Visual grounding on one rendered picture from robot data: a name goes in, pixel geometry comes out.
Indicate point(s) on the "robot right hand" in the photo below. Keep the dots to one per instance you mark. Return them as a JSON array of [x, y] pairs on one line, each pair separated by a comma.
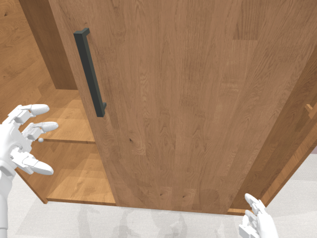
[[262, 225]]

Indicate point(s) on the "left robot forearm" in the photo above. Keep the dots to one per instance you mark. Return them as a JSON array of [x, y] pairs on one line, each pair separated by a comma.
[[7, 174]]

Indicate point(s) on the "robot left hand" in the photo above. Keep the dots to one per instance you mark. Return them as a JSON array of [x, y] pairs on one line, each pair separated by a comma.
[[11, 138]]

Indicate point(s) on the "wardrobe door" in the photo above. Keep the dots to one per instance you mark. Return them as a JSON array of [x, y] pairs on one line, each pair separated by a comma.
[[192, 90], [289, 131]]

